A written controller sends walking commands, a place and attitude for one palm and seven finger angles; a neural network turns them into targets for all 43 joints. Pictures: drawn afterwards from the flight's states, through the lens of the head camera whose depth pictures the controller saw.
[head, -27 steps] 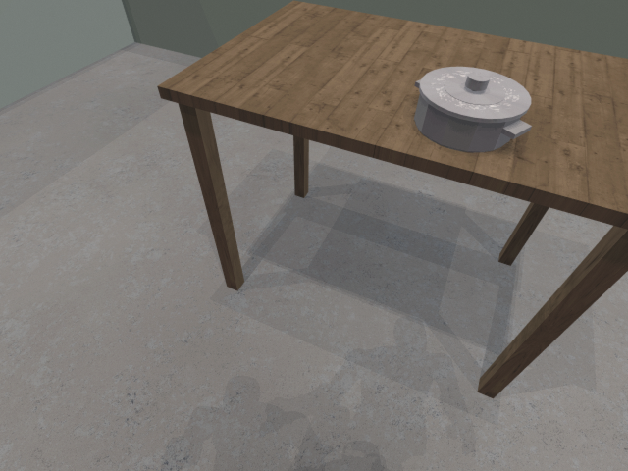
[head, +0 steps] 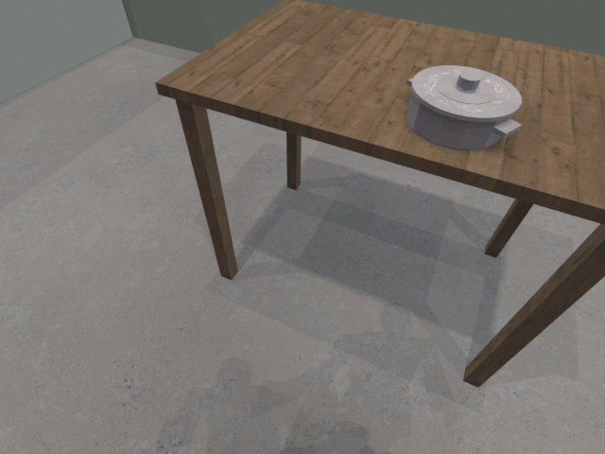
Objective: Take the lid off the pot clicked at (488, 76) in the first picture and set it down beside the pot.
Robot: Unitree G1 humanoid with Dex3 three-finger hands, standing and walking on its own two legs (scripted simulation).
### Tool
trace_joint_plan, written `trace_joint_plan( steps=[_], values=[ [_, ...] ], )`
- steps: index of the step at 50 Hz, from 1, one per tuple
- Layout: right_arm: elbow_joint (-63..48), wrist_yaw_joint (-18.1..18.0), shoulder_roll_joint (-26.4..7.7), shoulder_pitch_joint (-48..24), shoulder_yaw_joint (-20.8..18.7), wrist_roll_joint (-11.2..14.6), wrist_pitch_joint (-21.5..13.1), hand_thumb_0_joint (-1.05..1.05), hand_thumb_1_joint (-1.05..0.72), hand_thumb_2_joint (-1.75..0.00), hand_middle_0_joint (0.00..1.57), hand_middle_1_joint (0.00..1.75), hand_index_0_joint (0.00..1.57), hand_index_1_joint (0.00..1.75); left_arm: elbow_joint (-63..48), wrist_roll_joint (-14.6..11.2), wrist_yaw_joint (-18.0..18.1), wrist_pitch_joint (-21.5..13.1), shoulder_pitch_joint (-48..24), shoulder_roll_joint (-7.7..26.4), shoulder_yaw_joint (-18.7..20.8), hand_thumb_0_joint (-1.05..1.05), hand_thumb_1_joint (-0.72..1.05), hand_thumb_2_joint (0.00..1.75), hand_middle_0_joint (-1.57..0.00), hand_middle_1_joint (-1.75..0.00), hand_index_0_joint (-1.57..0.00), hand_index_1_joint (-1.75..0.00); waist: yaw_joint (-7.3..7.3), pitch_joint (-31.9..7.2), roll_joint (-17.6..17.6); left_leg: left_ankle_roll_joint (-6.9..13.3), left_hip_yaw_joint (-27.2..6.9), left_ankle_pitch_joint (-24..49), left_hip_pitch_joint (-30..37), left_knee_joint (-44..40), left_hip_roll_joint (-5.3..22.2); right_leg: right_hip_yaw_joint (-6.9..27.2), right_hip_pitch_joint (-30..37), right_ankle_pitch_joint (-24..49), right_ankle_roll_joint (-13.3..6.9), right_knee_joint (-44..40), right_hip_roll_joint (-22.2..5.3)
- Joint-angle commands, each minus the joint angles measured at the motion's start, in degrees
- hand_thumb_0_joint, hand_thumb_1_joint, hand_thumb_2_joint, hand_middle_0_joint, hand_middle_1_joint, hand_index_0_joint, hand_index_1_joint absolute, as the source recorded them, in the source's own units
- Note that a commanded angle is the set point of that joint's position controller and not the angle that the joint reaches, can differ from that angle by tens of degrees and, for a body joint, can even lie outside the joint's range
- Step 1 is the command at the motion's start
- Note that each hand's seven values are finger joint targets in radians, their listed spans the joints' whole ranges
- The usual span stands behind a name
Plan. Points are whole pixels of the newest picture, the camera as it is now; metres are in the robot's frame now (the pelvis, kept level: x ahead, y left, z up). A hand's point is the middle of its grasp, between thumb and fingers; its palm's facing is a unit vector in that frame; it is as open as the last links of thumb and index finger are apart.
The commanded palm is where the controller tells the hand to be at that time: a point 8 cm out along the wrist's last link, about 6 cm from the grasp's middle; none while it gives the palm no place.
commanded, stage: look at it before walking up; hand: left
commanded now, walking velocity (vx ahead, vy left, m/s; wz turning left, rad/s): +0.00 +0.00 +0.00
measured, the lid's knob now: (468, 80) +0.75 -0.27 +0.14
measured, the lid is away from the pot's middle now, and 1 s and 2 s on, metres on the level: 0.00 0.00 0.00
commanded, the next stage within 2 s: turn to face it in 0.10 s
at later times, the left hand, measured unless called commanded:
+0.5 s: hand out of the picture +0.07 +0.21 -0.17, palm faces -0.09 -0.96 -0.28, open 7.4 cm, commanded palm none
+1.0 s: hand out of the picture +0.06 +0.19 -0.17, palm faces -0.18 -0.96 -0.23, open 7.4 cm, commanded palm none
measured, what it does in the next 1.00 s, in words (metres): lifts its left foot, turning right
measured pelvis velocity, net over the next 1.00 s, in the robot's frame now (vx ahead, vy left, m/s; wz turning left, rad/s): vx -0.01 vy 0.00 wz -0.27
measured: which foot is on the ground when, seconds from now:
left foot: down 0.00-0.62, up 0.64-1.00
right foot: down 0.00-1.00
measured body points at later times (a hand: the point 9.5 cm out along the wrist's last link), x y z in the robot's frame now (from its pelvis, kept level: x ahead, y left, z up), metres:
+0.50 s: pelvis +0.00 +0.00 -0.01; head +0.02 -0.01 +0.44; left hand +0.07 +0.26 -0.15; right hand +0.05 -0.28 -0.15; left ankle +0.00 +0.12 -0.75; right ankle +0.00 -0.13 -0.75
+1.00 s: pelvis -0.01 +0.00 -0.01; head +0.01 +0.00 +0.44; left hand +0.07 +0.24 -0.16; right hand +0.01 -0.27 -0.15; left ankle +0.00 +0.14 -0.73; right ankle -0.01 -0.11 -0.75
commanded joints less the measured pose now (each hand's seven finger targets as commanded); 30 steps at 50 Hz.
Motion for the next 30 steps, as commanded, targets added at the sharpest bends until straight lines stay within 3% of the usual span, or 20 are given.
trace_joint_plan(
  steps=[1,13,16,19,24,27,28,29,30],
  values=[
    [-2.96,-0.55,-11.05,-2.12,-2.15,0.13,-1.01,0.0,-0.9,-0.9,0.2,0.3,0.2,0.3,-3.28,0.03,0.84,-1.56,-1.33,10.74,2.33,0.0,0.9,0.9,-0.2,-0.3,-0.2,-0.3,-0.12,-3.0,0.51,1.28,-5.84,9.29,0.56,-3.18,6.8,5.31,0.95,8.37,-1.84,-3.12,-6.26],
    [-3.02,-0.8,-11.17,-1.75,-2.21,0.11,-1.05,0.0,-0.9,-0.9,0.2,0.3,0.2,0.3,-3.5,0.01,0.77,-1.46,-1.2,11.12,2.58,0.0,0.9,0.9,-0.2,-0.3,-0.2,-0.3,-0.08,-3.43,0.8,1.07,-5.06,10.61,2.37,-2.62,7.21,6.26,0.65,10.99,-2.26,-2.95,-5.99],
    [-2.89,-1.16,-5.35,1.7,-1.54,-0.05,-0.12,0.0,-0.9,-0.9,0.2,0.3,0.2,0.3,-3.62,-0.06,0.96,0.28,1.1,5.94,2.05,0.0,0.9,0.9,-0.2,-0.3,-0.2,-0.3,-0.41,-2.71,0.55,0.16,-2.24,10.82,2.1,0.04,7.64,6.98,-1.76,14.27,-1.56,0.45,-5.63],
    [-4.73,-1.59,-6.02,3.05,-2.53,-0.01,0.61,0.0,-0.9,-0.9,0.2,0.3,0.2,0.3,-5.42,0.12,0.76,1.2,2.18,6.21,2.81,0.0,0.9,0.9,-0.2,-0.3,-0.2,-0.3,-0.63,-2.32,1.23,0.43,-1.14,8.68,2.09,1.9,8.77,7.87,-5.31,13.86,-1.76,3.78,-4.51],
    [-8.3,-1.81,-7.72,2.56,-4.18,-0.16,1.1,0.0,-0.9,-0.9,0.2,0.3,0.2,0.3,-8.55,0.36,0.03,2.06,3.53,4.45,3.7,0.0,0.9,0.9,-0.2,-0.3,-0.2,-0.3,0.0,-1.45,5.6,3.93,-3.76,5.69,0.07,0.43,14.29,4.92,-10.23,4.8,-0.7,13.57,-0.21],
    [-9.89,-1.65,-7.38,0.76,-4.73,-0.29,0.96,0.0,-0.9,-0.9,0.2,0.3,0.2,0.3,-9.41,0.36,-0.37,2.42,6.06,2.38,4.15,0.0,0.9,0.9,-0.2,-0.3,-0.2,-0.3,1.36,-0.63,10.05,7.44,-4.13,9.83,-3.13,0.36,17.98,1.61,-9.81,-10.17,-0.08,20.82,0.68],
    [-10.4,-1.57,-7.0,0.37,-4.85,-0.28,0.97,0.0,-0.9,-0.9,0.2,0.3,0.2,0.3,-9.33,0.41,-0.5,2.33,7.79,2.08,4.38,0.0,0.9,0.9,-0.2,-0.3,-0.2,-0.3,2.17,-1.7,8.8,7.42,-3.12,10.48,-4.63,2.35,17.79,1.31,-6.92,-9.82,-0.34,19.45,0.26],
    [-11.1,-1.6,-6.62,-1.04,-5.0,-0.28,1.12,0.0,-0.9,-0.9,0.2,0.3,0.2,0.3,-8.98,0.38,-0.54,2.11,10.32,1.98,4.73,0.0,0.9,0.9,-0.2,-0.3,-0.2,-0.3,3.62,-1.32,7.8,5.82,-0.68,8.4,-7.37,7.33,16.24,2.66,-3.97,-5.61,-0.85,14.18,-0.77],
    [-11.57,-1.47,-4.53,-0.73,-4.78,-0.1,1.47,0.0,-0.9,-0.9,0.2,0.3,0.2,0.3,-8.76,0.94,-0.3,1.51,11.64,4.25,5.23,0.0,0.9,0.9,-0.2,-0.3,-0.2,-0.3,4.01,-1.15,-1.3,1.85,3.97,1.09,-11.49,17.72,10.17,10.04,-1.43,5.57,-2.65,5.45,-4.26]
  ],
)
